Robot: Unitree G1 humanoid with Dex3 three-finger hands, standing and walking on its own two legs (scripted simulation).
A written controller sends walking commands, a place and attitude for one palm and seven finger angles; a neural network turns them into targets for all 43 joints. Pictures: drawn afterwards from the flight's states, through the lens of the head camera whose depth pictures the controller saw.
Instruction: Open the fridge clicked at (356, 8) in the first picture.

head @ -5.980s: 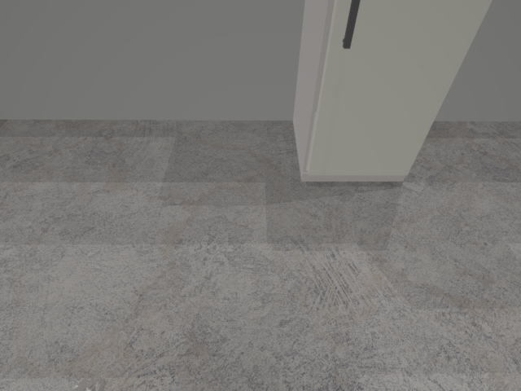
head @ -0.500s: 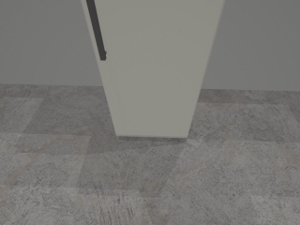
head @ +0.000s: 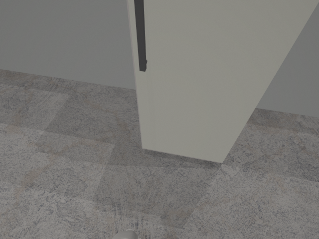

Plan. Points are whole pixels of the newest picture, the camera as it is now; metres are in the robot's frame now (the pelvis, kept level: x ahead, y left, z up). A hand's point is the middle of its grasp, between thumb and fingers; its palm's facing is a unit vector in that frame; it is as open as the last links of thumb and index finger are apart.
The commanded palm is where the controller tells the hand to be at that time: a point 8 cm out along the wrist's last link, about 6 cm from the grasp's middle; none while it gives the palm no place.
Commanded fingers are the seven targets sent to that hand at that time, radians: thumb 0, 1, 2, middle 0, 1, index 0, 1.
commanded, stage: take the last steps up to it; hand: left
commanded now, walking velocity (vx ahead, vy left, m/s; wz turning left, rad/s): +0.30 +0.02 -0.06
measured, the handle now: (141, 15) +0.70 +0.14 +0.21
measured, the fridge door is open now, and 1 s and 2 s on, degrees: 0 0 0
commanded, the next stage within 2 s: come to a stop and stand still in 0.40 s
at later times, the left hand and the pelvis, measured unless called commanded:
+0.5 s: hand (113, 187) +0.28 +0.18 -0.15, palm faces -0.06 -0.97 -0.22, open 7.4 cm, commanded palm none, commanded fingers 0.00 0.90 0.90 -0.20 -0.30 -0.20 -0.30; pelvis +0.16 +0.01 -0.01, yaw -3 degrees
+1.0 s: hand (99, 202) +0.23 +0.22 -0.17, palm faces -0.01 -0.98 -0.21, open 7.4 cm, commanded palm none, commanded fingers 0.00 0.90 0.90 -0.20 -0.30 -0.20 -0.30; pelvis +0.19 +0.03 +0.01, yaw -4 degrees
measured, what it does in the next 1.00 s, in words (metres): walks ahead: left foot, then right foot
